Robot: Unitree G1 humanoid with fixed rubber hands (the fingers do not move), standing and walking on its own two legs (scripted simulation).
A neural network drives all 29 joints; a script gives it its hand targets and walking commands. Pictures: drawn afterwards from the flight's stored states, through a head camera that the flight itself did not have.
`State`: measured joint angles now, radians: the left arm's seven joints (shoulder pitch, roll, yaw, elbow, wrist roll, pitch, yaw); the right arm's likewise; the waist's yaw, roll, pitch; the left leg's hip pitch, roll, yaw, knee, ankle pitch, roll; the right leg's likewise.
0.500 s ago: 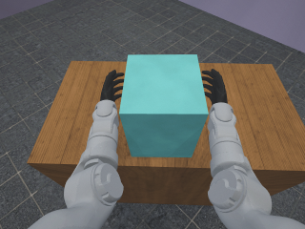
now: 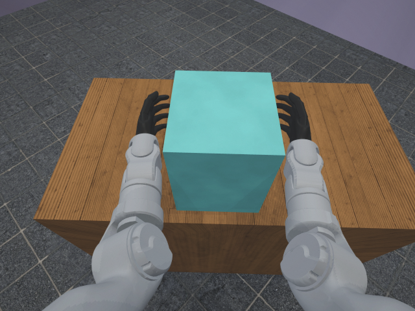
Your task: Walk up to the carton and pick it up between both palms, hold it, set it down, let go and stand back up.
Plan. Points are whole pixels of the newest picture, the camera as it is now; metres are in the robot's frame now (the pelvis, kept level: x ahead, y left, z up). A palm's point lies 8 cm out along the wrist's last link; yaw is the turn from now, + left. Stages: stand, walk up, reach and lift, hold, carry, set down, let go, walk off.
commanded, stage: set down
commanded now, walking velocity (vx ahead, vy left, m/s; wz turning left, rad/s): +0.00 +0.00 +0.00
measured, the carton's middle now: (219, 146) +0.46 +0.03 +0.00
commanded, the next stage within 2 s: none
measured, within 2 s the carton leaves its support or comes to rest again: neither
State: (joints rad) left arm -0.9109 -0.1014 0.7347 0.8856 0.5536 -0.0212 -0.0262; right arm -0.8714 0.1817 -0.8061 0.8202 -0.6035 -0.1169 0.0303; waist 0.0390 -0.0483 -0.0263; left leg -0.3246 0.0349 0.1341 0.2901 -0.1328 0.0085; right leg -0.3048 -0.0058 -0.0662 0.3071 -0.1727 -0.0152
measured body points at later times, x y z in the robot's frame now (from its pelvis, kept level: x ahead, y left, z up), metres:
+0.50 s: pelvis +0.00 +0.00 +0.00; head +0.07 +0.02 +0.44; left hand +0.44 +0.17 +0.07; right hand +0.45 -0.12 +0.09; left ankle +0.00 +0.11 -0.75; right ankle -0.02 -0.10 -0.75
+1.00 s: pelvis -0.01 +0.00 -0.02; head +0.08 +0.02 +0.42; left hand +0.46 +0.21 +0.05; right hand +0.48 -0.13 +0.06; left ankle +0.00 +0.12 -0.75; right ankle -0.02 -0.10 -0.75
